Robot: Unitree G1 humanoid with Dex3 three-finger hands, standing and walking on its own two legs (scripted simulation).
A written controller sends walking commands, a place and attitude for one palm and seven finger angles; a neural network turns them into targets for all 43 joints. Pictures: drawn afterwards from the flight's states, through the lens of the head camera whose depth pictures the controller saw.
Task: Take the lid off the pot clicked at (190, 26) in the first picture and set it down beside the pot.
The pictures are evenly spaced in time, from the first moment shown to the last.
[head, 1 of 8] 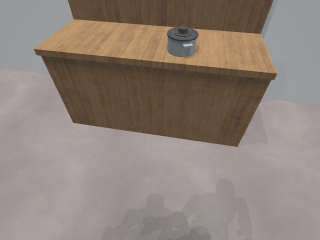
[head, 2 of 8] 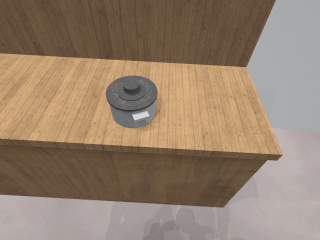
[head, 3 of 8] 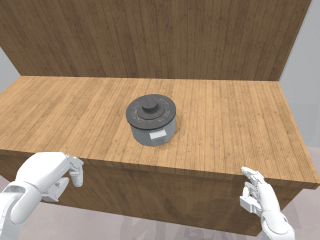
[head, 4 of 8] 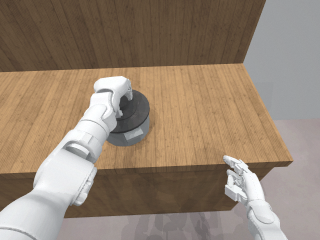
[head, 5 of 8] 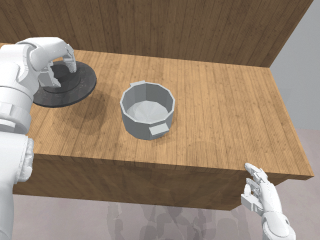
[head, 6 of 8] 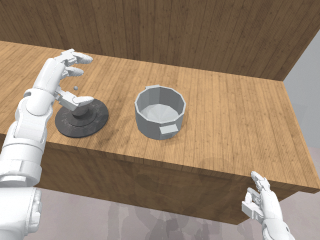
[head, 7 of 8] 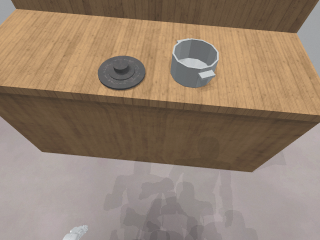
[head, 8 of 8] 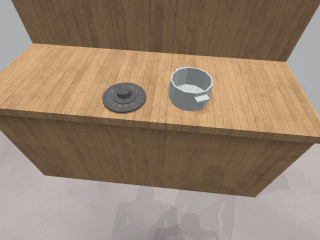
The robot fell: no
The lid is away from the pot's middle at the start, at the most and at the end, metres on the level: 0.00 0.28 0.27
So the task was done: yes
